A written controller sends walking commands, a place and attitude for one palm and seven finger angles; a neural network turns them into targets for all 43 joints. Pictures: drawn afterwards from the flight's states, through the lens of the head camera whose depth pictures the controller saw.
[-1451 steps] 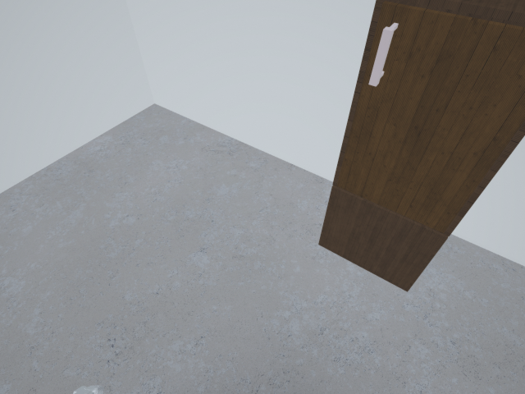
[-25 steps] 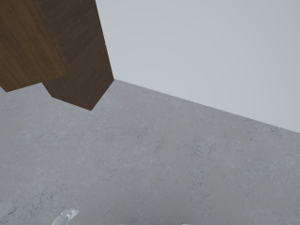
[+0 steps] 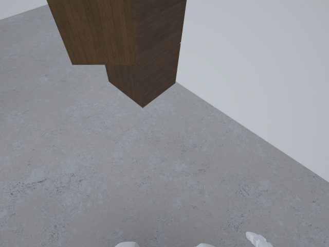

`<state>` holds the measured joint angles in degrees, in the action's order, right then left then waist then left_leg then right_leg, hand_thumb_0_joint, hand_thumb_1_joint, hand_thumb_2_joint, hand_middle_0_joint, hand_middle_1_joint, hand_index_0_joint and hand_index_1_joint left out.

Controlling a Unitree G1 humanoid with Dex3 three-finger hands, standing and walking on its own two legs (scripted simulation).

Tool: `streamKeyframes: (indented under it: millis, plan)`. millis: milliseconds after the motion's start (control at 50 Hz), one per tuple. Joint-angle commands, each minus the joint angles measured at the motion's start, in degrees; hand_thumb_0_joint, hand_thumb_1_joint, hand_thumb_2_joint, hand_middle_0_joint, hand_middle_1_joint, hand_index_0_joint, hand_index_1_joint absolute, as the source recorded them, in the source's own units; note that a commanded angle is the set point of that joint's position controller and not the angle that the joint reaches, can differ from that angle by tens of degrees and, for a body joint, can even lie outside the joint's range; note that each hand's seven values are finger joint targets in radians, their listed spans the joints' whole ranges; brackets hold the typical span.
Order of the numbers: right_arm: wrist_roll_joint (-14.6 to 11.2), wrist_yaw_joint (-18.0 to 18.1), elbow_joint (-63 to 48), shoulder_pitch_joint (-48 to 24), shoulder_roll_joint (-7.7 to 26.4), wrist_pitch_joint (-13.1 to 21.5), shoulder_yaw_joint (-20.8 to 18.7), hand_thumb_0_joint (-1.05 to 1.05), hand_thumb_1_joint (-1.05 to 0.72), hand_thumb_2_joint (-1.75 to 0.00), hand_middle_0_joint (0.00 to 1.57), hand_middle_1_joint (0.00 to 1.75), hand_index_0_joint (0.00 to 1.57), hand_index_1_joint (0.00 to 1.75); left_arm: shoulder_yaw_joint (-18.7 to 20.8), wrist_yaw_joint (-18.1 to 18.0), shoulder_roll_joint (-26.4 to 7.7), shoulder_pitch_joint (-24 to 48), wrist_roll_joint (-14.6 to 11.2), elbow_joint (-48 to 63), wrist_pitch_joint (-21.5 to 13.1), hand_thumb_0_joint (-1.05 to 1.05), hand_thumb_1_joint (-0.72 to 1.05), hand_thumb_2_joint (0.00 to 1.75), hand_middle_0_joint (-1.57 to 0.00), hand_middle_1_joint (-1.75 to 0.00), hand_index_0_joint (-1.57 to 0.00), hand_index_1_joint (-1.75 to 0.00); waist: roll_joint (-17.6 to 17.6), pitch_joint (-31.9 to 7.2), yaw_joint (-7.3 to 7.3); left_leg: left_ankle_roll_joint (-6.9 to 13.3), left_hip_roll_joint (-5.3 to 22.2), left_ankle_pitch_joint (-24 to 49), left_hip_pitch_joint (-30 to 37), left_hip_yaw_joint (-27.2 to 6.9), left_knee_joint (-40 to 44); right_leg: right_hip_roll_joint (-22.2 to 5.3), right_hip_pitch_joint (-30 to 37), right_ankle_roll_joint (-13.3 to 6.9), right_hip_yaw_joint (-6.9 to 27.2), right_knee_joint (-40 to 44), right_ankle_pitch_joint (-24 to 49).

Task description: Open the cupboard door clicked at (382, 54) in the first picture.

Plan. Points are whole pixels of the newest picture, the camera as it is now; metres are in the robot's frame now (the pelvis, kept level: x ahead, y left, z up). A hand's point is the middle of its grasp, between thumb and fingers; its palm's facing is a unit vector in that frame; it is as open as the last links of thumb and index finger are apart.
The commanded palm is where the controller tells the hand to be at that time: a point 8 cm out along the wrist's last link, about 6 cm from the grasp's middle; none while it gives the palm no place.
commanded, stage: turn to face it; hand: left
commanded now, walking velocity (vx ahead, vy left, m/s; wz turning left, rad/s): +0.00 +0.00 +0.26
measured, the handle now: out of the picture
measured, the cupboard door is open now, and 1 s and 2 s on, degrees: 47 47 47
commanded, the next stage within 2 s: take the last steps up to it in 0.10 s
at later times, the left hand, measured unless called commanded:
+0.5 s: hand out of the picture +0.04 +0.16 -0.14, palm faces +0.20 -0.95 -0.22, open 7.3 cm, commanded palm none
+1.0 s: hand (53, 214) +0.19 +0.32 -0.15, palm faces +0.28 -0.94 -0.19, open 7.4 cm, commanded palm none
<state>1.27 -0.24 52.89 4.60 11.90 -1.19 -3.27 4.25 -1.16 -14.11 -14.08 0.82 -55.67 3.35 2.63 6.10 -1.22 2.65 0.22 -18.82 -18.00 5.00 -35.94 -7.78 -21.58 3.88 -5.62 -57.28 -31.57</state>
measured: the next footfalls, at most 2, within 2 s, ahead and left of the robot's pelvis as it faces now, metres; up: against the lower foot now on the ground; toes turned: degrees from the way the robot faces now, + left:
right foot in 0.30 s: +0.05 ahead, -0.14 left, +0.00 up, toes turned -1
left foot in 0.74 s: +0.19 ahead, +0.20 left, +0.00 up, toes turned +22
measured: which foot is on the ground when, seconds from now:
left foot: down 0.00-0.30, up 0.32-0.72, down 0.74-1.00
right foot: up 0.00-0.28, down 0.30-0.74, up 0.76-1.00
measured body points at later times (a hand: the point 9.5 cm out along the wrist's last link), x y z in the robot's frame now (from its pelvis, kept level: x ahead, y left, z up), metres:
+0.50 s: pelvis +0.05 -0.02 +0.02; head +0.08 -0.03 +0.47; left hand +0.03 +0.21 -0.13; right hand +0.11 -0.26 -0.14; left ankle +0.02 +0.12 -0.64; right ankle +0.01 -0.14 -0.73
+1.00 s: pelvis +0.18 +0.13 +0.02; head +0.21 +0.14 +0.46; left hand +0.18 +0.37 -0.14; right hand +0.28 -0.09 -0.13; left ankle +0.15 +0.19 -0.73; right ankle +0.23 +0.02 -0.65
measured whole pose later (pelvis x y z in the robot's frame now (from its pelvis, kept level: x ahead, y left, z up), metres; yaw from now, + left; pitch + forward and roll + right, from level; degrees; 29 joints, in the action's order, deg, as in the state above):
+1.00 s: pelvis +0.18 +0.13 +0.02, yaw +13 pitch +1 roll +1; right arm 1.4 1.3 58.5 13.6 9.6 4.1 -2.9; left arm 3.8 0.4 -9.8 -11.1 1.6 -58.7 -0.4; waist 1.5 2.8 -1.0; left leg 5.4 -2.9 -13.3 -9.1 10.7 -21.3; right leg -7.1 -32.4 1.1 -4.8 -62.3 -15.9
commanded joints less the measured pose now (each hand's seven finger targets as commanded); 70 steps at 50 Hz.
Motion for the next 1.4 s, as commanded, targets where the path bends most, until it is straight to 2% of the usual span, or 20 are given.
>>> streamKeyframes:
  millis: [0, 180, 240, 260, 280, 320, 400, 620, 680, 700, 720, 740, 860, 1160, 1220, 1240, 1260, 1280, 1320, 1380]
  plan:
    - [0.22, 1.74, -1.4, 4.96, 9.96, 0.86, -1.69, 0.0, -0.9, -0.9, 0.2, 0.3, 0.2, 0.3, 0.47, 0.54, -2.15, 1.66, 0.25, 4.17, -1.72, 0.0, 0.9, 0.9, -0.2, -0.3, -0.2, -0.3, -9.11, -7.36, 1.97, 7.4, 15.34, 33.05, 9.48, -14.52, 16.14, 0.79, -7.86, 0.32, 4.9, -7.24, 5.92]
    - [0.29, 1.57, 0.51, 6.29, 8.9, 0.48, -1.62, 0.0, -0.9, -0.9, 0.2, 0.3, 0.2, 0.3, -0.46, 0.32, -0.41, 1.38, -0.1, 3.34, -2.2, 0.0, 0.9, 0.9, -0.2, -0.3, -0.2, -0.3, -11.15, -8.23, 2.03, 6.87, 13.52, 31.54, 9.84, -14.23, 14.61, 4.58, 1.56, 0.01, 1.72, 13.72, 6.29]
    - [-0.19, 1.2, 0.8, 4.82, 8.03, 0.26, -1.57, 0.0, -0.9, -0.9, 0.2, 0.3, 0.2, 0.3, 0.06, 0.48, -0.94, -3.89, 0.07, 1.57, -3.43, 0.0, 0.9, 0.9, -0.2, -0.3, -0.2, -0.3, -10.04, -8.24, -0.89, 3.81, 9.44, 10.93, 2.26, -13.38, 11.24, 5.42, 13.79, -0.53, -0.13, 29.58, 15.77]
    - [-0.66, 0.75, 0.47, 4.75, 6.21, 0.37, -1.46, 0.0, -0.9, -0.9, 0.2, 0.3, 0.2, 0.3, 0.74, 0.39, -3.74, -6.18, 0.61, 0.97, -4.21, 0.0, 0.9, 0.9, -0.2, -0.3, -0.2, -0.3, -2.97, -7.88, -2.15, 1.04, 4.95, -0.05, -5.03, -10.28, 5.27, 0.9, 21.18, -1.77, 4.78, 36.48, 13.99]
    - [-0.89, 0.2, -0.95, 4.98, 2.39, 0.53, -0.85, 0.0, -0.9, -0.9, 0.2, 0.3, 0.2, 0.3, 1.85, 0.08, -8.72, -8.54, 1.31, 0.42, -4.73, 0.0, 0.9, 0.9, -0.2, -0.3, -0.2, -0.3, 13.25, -5.63, -3.16, -2.65, -2.52, -13.26, -18.13, -3.43, -8.36, -13.9, 26.74, -7.22, 23.11, 43.83, 5.57]
    - [0.22, -0.29, -1.96, 0.14, 5.46, -0.29, -1.83, 0.0, -0.9, -0.9, 0.2, 0.3, 0.2, 0.3, 1.58, -0.17, -8.51, -8.0, 0.51, 1.1, -5.05, 0.0, 0.9, 0.9, -0.2, -0.3, -0.2, -0.3, 14.16, 0.71, -3.54, -3.09, 0.11, -11.13, -22.29, -9.46, -28.64, -19.6, 14.61, -11.53, 32.38, 50.34, -1.55]
    - [0.11, -1.58, 2.25, 5.28, 3.21, -0.42, -1.66, 0.0, -0.9, -0.9, 0.2, 0.3, 0.2, 0.3, 0.45, 0.0, -2.64, -3.34, 0.27, 1.29, -6.97, 0.0, 0.9, 0.9, -0.2, -0.3, -0.2, -0.3, 6.79, -1.37, 0.54, -5.22, 3.47, 3.95, -20.01, -6.98, -31.2, -11.84, 15.96, -7.14, 8.67, 46.44, 19.38]
    - [-0.49, -3.13, -0.02, -2.44, 0.38, 0.78, 0.23, 0.0, -0.9, -0.9, 0.2, 0.3, 0.2, 0.3, 0.81, 0.11, -5.35, -10.87, 1.11, -5.23, -7.43, 0.0, 0.9, 0.9, -0.2, -0.3, -0.2, -0.3, 9.46, -0.08, -2.08, -3.94, 2.56, 2.74, -13.26, 2.09, -4.56, -13.82, 20.81, -7.29, -1.59, 41.54, 36.91]
    - [-0.11, -2.33, 2.68, 8.48, 2.84, 2.0, -0.3, 0.0, -0.9, -0.9, 0.2, 0.3, 0.2, 0.3, 1.42, 0.2, -6.9, -6.96, 0.87, -4.98, -7.09, 0.0, 0.9, 0.9, -0.2, -0.3, -0.2, -0.3, 7.19, -4.29, 4.08, -1.97, -1.32, 3.53, 6.33, 6.17, 6.33, -11.98, 14.22, -5.58, -5.9, 29.72, 43.26]
    - [0.2, -1.52, 5.34, 17.91, 6.9, 2.51, -1.31, 0.0, -0.9, -0.9, 0.2, 0.3, 0.2, 0.3, 1.13, 0.65, -5.18, -6.77, 0.62, -4.21, -6.92, 0.0, 0.9, 0.9, -0.2, -0.3, -0.2, -0.3, -0.88, -10.77, 7.96, -0.94, 0.62, 5.39, 19.76, 4.6, 8.96, -8.91, 9.38, -4.09, -8.39, 16.02, 39.8]
    - [0.97, -0.5, 6.82, 25.02, 14.4, 3.06, -3.4, 0.0, -0.9, -0.9, 0.2, 0.3, 0.2, 0.3, 0.64, 1.42, -1.04, -8.88, -0.32, -2.36, -6.43, 0.0, 0.9, 0.9, -0.2, -0.3, -0.2, -0.3, -20.26, -16.69, 9.72, 5.13, 16.42, 9.37, 31.97, -19.51, 11.43, 1.19, -7.56, -1.16, -9.39, -2.5, 5.9]
    - [0.43, 0.39, 7.9, 27.84, 16.0, 2.53, -3.67, 0.0, -0.9, -0.9, 0.2, 0.3, 0.2, 0.3, 0.0, 0.87, 0.19, -4.03, -0.01, -0.09, -6.21, 0.0, 0.9, 0.9, -0.2, -0.3, -0.2, -0.3, -20.29, -18.04, 10.48, 9.19, 21.67, 9.25, 30.78, -26.73, 17.94, 3.21, -13.5, -3.22, -1.23, -14.3, -4.95]
    - [0.22, 1.57, 4.99, 14.08, 4.17, 5.29, -0.34, 0.0, -0.9, -0.9, 0.2, 0.3, 0.2, 0.3, -0.44, 1.48, 2.88, -3.82, 0.84, -3.1, -4.95, 0.0, 0.9, 0.9, -0.2, -0.3, -0.2, -0.3, -6.68, -5.3, 1.18, 7.65, 16.07, 15.59, 9.72, -10.9, 24.1, -2.08, -12.03, -3.64, 3.99, -12.89, 12.72]
    - [0.76, 1.57, 10.43, 24.21, 3.6, 5.06, 0.4, 0.0, -0.9, -0.9, 0.2, 0.3, 0.2, 0.3, -0.98, 1.87, 2.86, 11.54, 0.61, 4.59, -4.87, 0.0, 0.9, 0.9, -0.2, -0.3, -0.2, -0.3, -5.05, 0.26, 3.06, 7.0, 14.46, 34.31, 19.19, -4.03, 21.02, 2.79, -9.17, -5.43, -0.41, 16.93, 17.2]
    - [0.11, 1.73, 11.2, 22.81, 4.46, 5.01, 0.65, 0.0, -0.9, -0.9, 0.2, 0.3, 0.2, 0.3, -0.37, 1.61, 1.15, 0.51, 0.49, 1.66, -5.71, 0.0, 0.9, 0.9, -0.2, -0.3, -0.2, -0.3, -4.22, -5.28, -2.41, 3.63, 11.17, 48.32, 15.76, -0.73, 6.64, 6.69, 9.6, -7.59, -2.87, 25.81, 19.79]
    - [-0.61, 1.52, 10.44, 21.14, 4.33, 5.27, 0.51, 0.0, -0.9, -0.9, 0.2, 0.3, 0.2, 0.3, 0.7, 1.24, -1.67, -8.52, 0.61, -1.04, -6.4, 0.0, 0.9, 0.9, -0.2, -0.3, -0.2, -0.3, -1.52, -10.03, -6.08, 1.55, 8.16, 41.22, 6.14, 1.23, -4.96, 2.02, 25.06, -10.14, 3.15, 27.78, 24.6]
    - [-1.35, 1.09, 8.63, 21.73, 2.53, 5.61, 0.39, 0.0, -0.9, -0.9, 0.2, 0.3, 0.2, 0.3, 2.25, 0.55, -7.32, -16.86, 0.7, -3.19, -6.73, 0.0, 0.9, 0.9, -0.2, -0.3, -0.2, -0.3, 10.41, -15.47, -7.74, -1.48, -0.45, 10.56, -10.39, 4.5, -22.27, -14.26, 39.56, -17.27, 26.74, 33.49, 32.21]
    - [-1.1, 0.99, 8.12, 19.82, 3.14, 4.84, 0.21, 0.0, -0.9, -0.9, 0.2, 0.3, 0.2, 0.3, 2.43, 0.44, -8.83, -15.69, -0.42, -3.77, -6.8, 0.0, 0.9, 0.9, -0.2, -0.3, -0.2, -0.3, 11.79, -14.15, -6.27, -1.93, -1.3, -13.49, -15.42, -1.05, -36.6, -21.5, 34.53, -21.27, 36.08, 39.87, 31.71]
    - [-0.48, 0.77, 6.73, 12.72, 0.48, 3.74, -0.08, 0.0, -0.9, -0.9, 0.2, 0.3, 0.2, 0.3, 1.0, -0.19, -3.41, -5.41, -0.38, -1.29, -6.59, 0.0, 0.9, 0.9, -0.2, -0.3, -0.2, -0.3, -0.72, -1.48, -2.65, -2.07, 4.9, -4.52, -18.29, -7.01, -36.15, -16.85, 16.81, -16.91, 24.92, 43.96, 22.96]
    - [0.16, 0.16, 9.24, 19.07, -2.7, 2.24, 0.36, 0.0, -0.9, -0.9, 0.2, 0.3, 0.2, 0.3, -0.26, 0.02, 0.85, -1.35, 0.14, -1.39, -7.63, 0.0, 0.9, 0.9, -0.2, -0.3, -0.2, -0.3, 4.3, -3.4, 2.25, -4.01, 6.38, 2.06, -10.59, -4.16, -25.44, -9.74, 9.08, -11.75, 8.51, 46.42, 25.84]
